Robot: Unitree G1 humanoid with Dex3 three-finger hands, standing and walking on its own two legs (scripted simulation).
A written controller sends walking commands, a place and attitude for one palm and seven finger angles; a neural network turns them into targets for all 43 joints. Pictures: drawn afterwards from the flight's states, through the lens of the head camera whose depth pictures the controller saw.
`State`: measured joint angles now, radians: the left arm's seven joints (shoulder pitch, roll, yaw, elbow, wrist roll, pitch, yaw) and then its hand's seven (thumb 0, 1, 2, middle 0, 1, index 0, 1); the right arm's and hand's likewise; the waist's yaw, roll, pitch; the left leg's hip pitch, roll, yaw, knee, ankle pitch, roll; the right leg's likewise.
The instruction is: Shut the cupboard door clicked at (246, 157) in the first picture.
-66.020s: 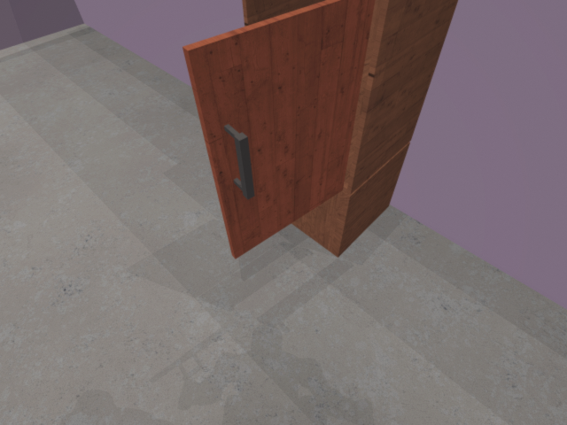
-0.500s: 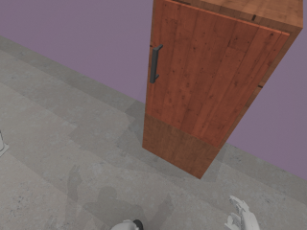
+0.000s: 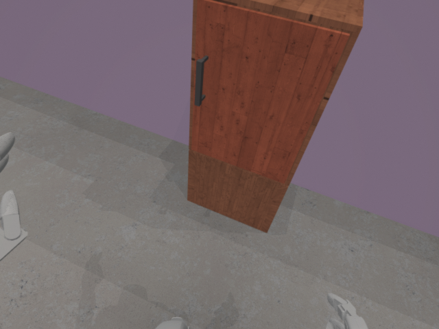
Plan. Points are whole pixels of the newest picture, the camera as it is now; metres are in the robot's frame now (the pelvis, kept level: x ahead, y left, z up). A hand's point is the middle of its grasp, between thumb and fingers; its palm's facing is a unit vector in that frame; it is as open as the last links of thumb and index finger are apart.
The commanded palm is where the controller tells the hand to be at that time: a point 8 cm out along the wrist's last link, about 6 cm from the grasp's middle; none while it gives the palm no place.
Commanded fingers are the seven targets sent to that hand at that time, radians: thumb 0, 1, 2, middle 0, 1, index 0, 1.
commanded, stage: stop stepping back and stand still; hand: left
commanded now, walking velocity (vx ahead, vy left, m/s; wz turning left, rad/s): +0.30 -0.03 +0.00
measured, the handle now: (201, 81) +0.86 +0.11 +0.02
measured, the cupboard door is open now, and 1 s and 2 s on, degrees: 0 0 0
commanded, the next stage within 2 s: let the arm hang, fingers relaxed in 0.96 s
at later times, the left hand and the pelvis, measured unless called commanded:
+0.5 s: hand out of the picture +0.15 +0.30 +0.18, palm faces +0.50 -0.76 -0.43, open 7.4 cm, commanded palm +0.10 +0.33 +0.19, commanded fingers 0.00 0.90 0.90 -0.20 -0.30 -0.20 -0.30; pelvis -0.04 +0.03 +0.01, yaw +0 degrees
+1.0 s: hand out of the picture +0.20 +0.32 +0.16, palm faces +0.43 -0.79 -0.44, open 7.4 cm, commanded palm +0.14 +0.36 +0.19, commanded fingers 0.00 0.90 0.90 -0.20 -0.30 -0.20 -0.30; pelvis +0.00 +0.06 +0.00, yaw +1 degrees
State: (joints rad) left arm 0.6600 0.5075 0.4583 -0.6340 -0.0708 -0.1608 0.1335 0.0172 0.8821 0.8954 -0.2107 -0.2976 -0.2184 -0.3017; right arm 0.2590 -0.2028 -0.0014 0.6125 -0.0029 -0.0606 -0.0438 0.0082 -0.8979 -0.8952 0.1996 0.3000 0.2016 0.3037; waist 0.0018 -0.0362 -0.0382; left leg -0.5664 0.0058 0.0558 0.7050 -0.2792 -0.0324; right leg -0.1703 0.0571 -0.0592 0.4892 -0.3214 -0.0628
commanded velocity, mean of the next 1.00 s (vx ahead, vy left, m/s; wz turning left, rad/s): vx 0.07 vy -0.03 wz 0.00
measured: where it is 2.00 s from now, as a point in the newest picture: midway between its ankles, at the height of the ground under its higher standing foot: outside the picture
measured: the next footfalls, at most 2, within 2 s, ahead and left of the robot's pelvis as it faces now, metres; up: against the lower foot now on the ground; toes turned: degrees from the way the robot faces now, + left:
left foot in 0.10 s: +0.09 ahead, +0.11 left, +0.00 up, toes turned +2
left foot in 0.60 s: +0.07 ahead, +0.18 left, +0.00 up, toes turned +6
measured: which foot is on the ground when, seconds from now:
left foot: up 0.00-0.08, down 0.10-0.34, up 0.36-0.58, down 0.60-1.00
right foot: down 0.00-1.00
